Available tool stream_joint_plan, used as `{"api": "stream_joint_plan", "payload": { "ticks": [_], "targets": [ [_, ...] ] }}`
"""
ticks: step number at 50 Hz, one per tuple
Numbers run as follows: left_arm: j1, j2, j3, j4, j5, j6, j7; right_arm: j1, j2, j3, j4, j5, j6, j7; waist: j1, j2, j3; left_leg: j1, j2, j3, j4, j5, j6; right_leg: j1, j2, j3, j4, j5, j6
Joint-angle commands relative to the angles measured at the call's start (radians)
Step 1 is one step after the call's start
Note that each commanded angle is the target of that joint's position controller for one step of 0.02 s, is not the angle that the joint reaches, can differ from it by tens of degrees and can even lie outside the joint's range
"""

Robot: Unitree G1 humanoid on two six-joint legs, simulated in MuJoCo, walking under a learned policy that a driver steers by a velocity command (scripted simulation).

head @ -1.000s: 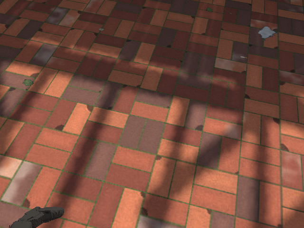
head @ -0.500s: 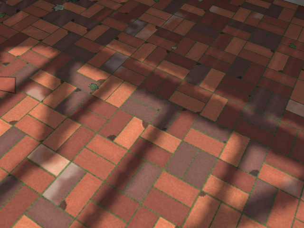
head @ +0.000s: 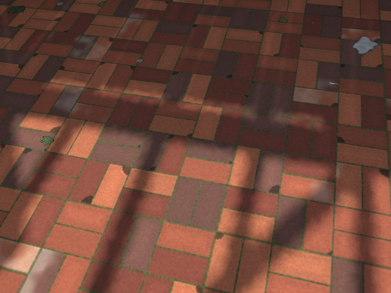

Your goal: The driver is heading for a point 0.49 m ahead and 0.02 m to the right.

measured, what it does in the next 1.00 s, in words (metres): steps on the spot: left foot, then right foot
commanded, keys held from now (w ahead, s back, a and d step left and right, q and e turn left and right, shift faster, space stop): e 0.20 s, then no key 0.80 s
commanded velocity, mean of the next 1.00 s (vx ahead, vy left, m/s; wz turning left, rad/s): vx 0.00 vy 0.00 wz -0.24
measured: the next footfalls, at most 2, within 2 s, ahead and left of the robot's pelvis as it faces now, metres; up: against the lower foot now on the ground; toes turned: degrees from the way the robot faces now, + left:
left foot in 0.30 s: +0.08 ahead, +0.14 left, +0.00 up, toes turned -15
right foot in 0.60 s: -0.01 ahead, -0.11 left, +0.00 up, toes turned -10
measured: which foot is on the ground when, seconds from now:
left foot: up 0.00-0.28, down 0.30-1.00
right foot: down 0.00-0.30, up 0.32-0.58, down 0.60-1.00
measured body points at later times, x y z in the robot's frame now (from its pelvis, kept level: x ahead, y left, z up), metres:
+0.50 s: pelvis +0.01 +0.04 +0.00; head +0.04 +0.05 +0.45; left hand +0.22 +0.29 -0.11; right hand +0.08 -0.26 -0.10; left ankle +0.04 +0.15 -0.74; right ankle -0.05 -0.10 -0.69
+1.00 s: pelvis +0.00 +0.01 -0.01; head +0.01 +0.00 +0.44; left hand +0.17 +0.23 -0.13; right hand +0.03 -0.28 -0.13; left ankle +0.04 +0.15 -0.74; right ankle -0.05 -0.10 -0.74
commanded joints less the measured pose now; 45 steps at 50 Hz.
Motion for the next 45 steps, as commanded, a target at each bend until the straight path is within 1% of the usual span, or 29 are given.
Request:
{"api": "stream_joint_plan", "payload": {
  "ticks": [1, 4, 7, 11, 12, 13, 14, 15, 16, 17, 18, 19, 20, 21, 23, 25, 26, 27, 28, 29, 30, 31, 32, 33, 34, 35, 37, 40, 45],
  "targets": [
    [-0.009, 0.175, 0.048, -0.073, -0.004, -0.002, 0.022, -0.007, -0.061, -0.015, -0.061, 0.003, -0.019, 0.000, -0.007, -0.125, -0.147, -0.077, 0.001, -0.036, -0.108, 0.067, -0.017, 0.218, -0.234, 0.276, -0.119, 0.402, -0.160],
    [-0.018, 0.186, 0.054, -0.086, -0.004, 0.009, 0.028, -0.025, -0.057, -0.012, -0.065, 0.002, -0.025, 0.007, 0.002, -0.150, -0.130, -0.021, -0.008, -0.045, -0.241, 0.092, -0.025, 0.169, -0.218, 0.313, -0.130, 0.243, -0.157],
    [-0.032, 0.192, 0.058, -0.099, 0.000, 0.017, 0.024, -0.027, -0.067, -0.014, -0.067, 0.006, -0.036, 0.019, 0.009, -0.173, -0.110, 0.052, -0.023, -0.049, -0.336, 0.085, -0.019, 0.105, -0.208, 0.366, -0.133, 0.152, -0.159],
    [-0.057, 0.187, 0.058, -0.115, -0.004, 0.027, 0.016, 0.007, -0.082, -0.018, -0.062, 0.013, -0.058, 0.037, 0.005, -0.189, -0.129, 0.135, -0.034, -0.045, -0.470, 0.077, 0.004, 0.120, -0.206, 0.440, -0.089, 0.226, -0.149],
    [-0.068, 0.178, 0.054, -0.119, -0.007, 0.030, 0.016, 0.030, -0.081, -0.018, -0.055, 0.013, -0.063, 0.043, -0.006, -0.188, -0.140, 0.178, -0.032, -0.035, -0.537, 0.114, 0.015, 0.124, -0.198, 0.442, -0.063, 0.259, -0.137],
    [-0.080, 0.167, 0.049, -0.121, -0.012, 0.034, 0.019, 0.061, -0.076, -0.018, -0.045, 0.011, -0.068, 0.049, -0.027, -0.182, -0.147, 0.246, -0.030, -0.020, -0.649, 0.200, 0.029, 0.110, -0.178, 0.432, -0.034, 0.268, -0.114],
    [-0.064, 0.148, 0.042, -0.118, -0.014, 0.036, 0.023, 0.077, -0.083, -0.020, -0.039, 0.004, -0.071, 0.052, -0.033, -0.161, -0.148, 0.327, 0.001, -0.033, -0.744, 0.314, 0.051, 0.075, -0.145, 0.414, -0.005, 0.203, -0.074],
    [-0.019, 0.105, 0.028, -0.116, 0.001, 0.033, 0.022, 0.079, -0.137, -0.027, -0.052, -0.015, -0.069, 0.049, -0.007, -0.032, -0.167, 0.416, 0.158, -0.182, -0.783, 0.407, 0.108, -0.003, -0.075, 0.332, 0.115, 0.008, -0.016],
    [0.014, 0.093, 0.026, -0.128, 0.001, 0.023, 0.021, 0.042, -0.202, -0.035, -0.060, -0.038, -0.060, 0.046, 0.048, 0.199, -0.112, 0.419, 0.309, -0.378, -0.803, 0.592, 0.253, -0.166, 0.088, 0.155, 0.263, -0.316, 0.044],
    [0.001, 0.161, 0.045, -0.124, 0.015, 0.014, 0.023, 0.047, -0.150, -0.023, -0.067, -0.046, -0.064, 0.047, 0.009, 0.205, -0.120, 0.360, 0.399, -0.472, -0.814, 0.578, 0.371, -0.188, 0.052, 0.136, 0.480, -0.446, 0.093],
    [0.005, 0.202, 0.063, -0.108, 0.005, 0.014, 0.022, 0.027, -0.125, -0.013, -0.072, -0.032, -0.066, 0.046, 0.009, 0.144, -0.102, 0.349, 0.361, -0.415, -0.809, 0.531, 0.368, -0.205, 0.038, 0.148, 0.599, -0.401, 0.111],
    [0.014, 0.188, 0.065, -0.086, 0.002, 0.021, 0.024, 0.000, -0.110, -0.008, -0.071, -0.017, -0.066, 0.044, 0.019, 0.107, -0.089, 0.348, 0.298, -0.332, -0.795, 0.477, 0.322, -0.213, 0.031, 0.146, 0.642, -0.346, 0.128],
    [0.017, 0.164, 0.060, -0.075, 0.004, 0.029, 0.027, -0.012, -0.096, -0.001, -0.069, -0.003, -0.065, 0.043, 0.016, 0.102, -0.078, 0.359, 0.262, -0.283, -0.785, 0.460, 0.293, -0.229, 0.028, 0.150, 0.653, -0.303, 0.143],
    [0.016, 0.132, 0.051, -0.069, 0.003, 0.033, 0.026, -0.010, -0.082, 0.007, -0.062, 0.001, -0.064, 0.042, 0.012, 0.103, -0.075, 0.360, 0.241, -0.245, -0.776, 0.501, 0.286, -0.218, 0.025, 0.147, 0.638, -0.273, 0.155],
    [-0.001, 0.082, 0.032, -0.074, -0.001, 0.033, 0.021, 0.003, -0.069, 0.014, -0.048, -0.005, -0.055, 0.041, 0.004, 0.128, -0.088, 0.374, 0.195, -0.171, -0.766, 0.539, 0.278, -0.161, 0.005, 0.088, 0.500, -0.243, 0.169],
    [-0.035, 0.044, 0.012, -0.083, 0.002, 0.028, 0.015, 0.013, -0.080, 0.013, -0.040, -0.007, -0.044, 0.040, -0.021, 0.162, -0.108, 0.386, 0.179, -0.142, -0.748, 0.556, 0.274, -0.073, -0.032, 0.023, 0.314, -0.251, 0.173],
    [-0.050, 0.043, 0.010, -0.085, -0.001, 0.026, 0.013, 0.037, -0.097, 0.009, -0.033, -0.007, -0.037, 0.040, -0.040, 0.174, -0.113, 0.393, 0.186, -0.153, -0.740, 0.563, 0.280, -0.042, -0.034, 0.002, 0.239, -0.250, 0.171],
    [-0.043, 0.057, 0.014, -0.078, -0.005, 0.025, 0.011, 0.052, -0.109, 0.008, -0.027, -0.004, -0.032, 0.041, -0.045, 0.175, -0.117, 0.400, 0.193, -0.167, -0.730, 0.564, 0.283, -0.009, -0.030, -0.012, 0.162, -0.208, 0.167],
    [-0.014, 0.062, 0.017, -0.062, -0.006, 0.024, 0.010, 0.047, -0.110, 0.011, -0.024, 0.002, -0.029, 0.042, -0.028, 0.165, -0.116, 0.389, 0.189, -0.166, -0.714, 0.560, 0.274, 0.044, -0.026, -0.026, 0.043, -0.113, 0.155],
    [0.014, 0.062, 0.017, -0.044, -0.001, 0.023, 0.009, 0.053, -0.100, 0.017, -0.016, 0.010, -0.030, 0.044, -0.010, 0.148, -0.108, 0.364, 0.178, -0.157, -0.704, 0.549, 0.251, 0.115, -0.020, -0.035, -0.108, 0.015, 0.135],
    [0.016, 0.088, 0.019, -0.043, 0.009, 0.022, 0.011, 0.092, -0.088, 0.023, -0.002, 0.009, -0.040, 0.047, -0.018, 0.115, -0.112, 0.317, 0.167, -0.154, -0.705, 0.508, 0.204, 0.199, -0.049, 0.013, -0.151, 0.119, 0.107],
    [0.030, 0.143, 0.026, -0.052, 0.018, 0.024, 0.020, 0.106, -0.071, 0.033, -0.001, -0.012, -0.055, 0.055, -0.034, 0.015, -0.142, 0.255, 0.130, -0.106, -0.655, 0.430, 0.144, 0.288, -0.147, 0.110, -0.109, 0.327, 0.072],
    [0.007, 0.158, 0.029, -0.029, 0.025, 0.024, 0.017, 0.132, -0.031, 0.041, 0.001, -0.020, -0.066, 0.059, -0.085, -0.160, -0.149, 0.292, 0.049, -0.013, -0.674, 0.255, 0.086, 0.195, -0.169, 0.126, -0.051, 0.252, 0.010],
    [-0.023, 0.092, 0.015, -0.046, 0.024, 0.019, 0.006, 0.074, -0.058, 0.040, 0.008, -0.030, -0.067, 0.057, -0.042, -0.126, -0.123, 0.334, 0.040, -0.002, -0.658, 0.238, 0.048, 0.132, -0.151, 0.128, -0.071, 0.131, -0.009],
    [-0.020, 0.066, 0.006, -0.037, 0.032, 0.012, 0.003, 0.045, -0.065, 0.036, 0.011, -0.025, -0.065, 0.056, -0.032, -0.105, -0.097, 0.337, 0.036, 0.002, -0.653, 0.252, 0.040, 0.103, -0.138, 0.123, -0.083, 0.064, 0.005],
    [-0.016, 0.079, 0.007, -0.031, 0.033, 0.005, 0.004, 0.037, -0.060, 0.037, 0.018, -0.018, -0.060, 0.050, -0.029, -0.096, -0.078, 0.341, 0.037, 0.003, -0.645, 0.272, 0.044, 0.082, -0.122, 0.112, -0.085, 0.045, 0.021],
    [-0.002, 0.077, 0.003, -0.017, 0.027, -0.010, 0.006, 0.050, -0.058, 0.036, 0.028, -0.013, -0.049, 0.042, -0.032, -0.106, -0.044, 0.335, 0.042, -0.005, -0.647, 0.306, 0.051, 0.057, -0.117, 0.109, -0.084, 0.067, 0.034],
    [0.014, 0.062, -0.004, -0.001, 0.024, -0.017, 0.009, 0.066, -0.054, 0.035, 0.057, -0.010, -0.044, 0.037, -0.030, -0.091, -0.035, 0.345, 0.041, -0.004, -0.648, 0.312, 0.048, 0.048, -0.109, 0.105, -0.083, 0.066, 0.037],
    [0.021, 0.058, -0.008, 0.022, 0.022, -0.023, 0.010, 0.076, -0.059, 0.032, 0.106, -0.007, -0.039, 0.031, -0.029, -0.056, -0.030, 0.354, 0.044, -0.007, -0.656, 0.326, 0.036, 0.053, -0.101, 0.100, -0.083, 0.076, 0.034]
  ]
}}
Velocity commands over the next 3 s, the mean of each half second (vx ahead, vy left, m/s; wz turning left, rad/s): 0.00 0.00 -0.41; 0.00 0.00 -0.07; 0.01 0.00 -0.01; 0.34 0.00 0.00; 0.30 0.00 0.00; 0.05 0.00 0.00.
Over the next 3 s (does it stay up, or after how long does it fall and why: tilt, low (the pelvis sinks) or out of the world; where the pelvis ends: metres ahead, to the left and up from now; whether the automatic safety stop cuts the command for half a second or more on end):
stays up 0.46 -0.07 -0.01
